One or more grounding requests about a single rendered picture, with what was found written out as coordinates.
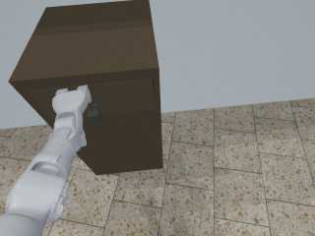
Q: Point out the left robot upper arm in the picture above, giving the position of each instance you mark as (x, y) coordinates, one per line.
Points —
(40, 198)

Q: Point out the cabinet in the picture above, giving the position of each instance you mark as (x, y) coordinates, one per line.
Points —
(99, 43)

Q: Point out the handle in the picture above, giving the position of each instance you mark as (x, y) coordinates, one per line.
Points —
(95, 113)

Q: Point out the left robot hand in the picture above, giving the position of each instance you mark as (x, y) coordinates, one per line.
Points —
(77, 99)

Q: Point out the drawer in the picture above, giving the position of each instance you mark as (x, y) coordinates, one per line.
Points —
(112, 97)

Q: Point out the robot left forearm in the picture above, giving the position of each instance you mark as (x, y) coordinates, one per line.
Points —
(59, 151)

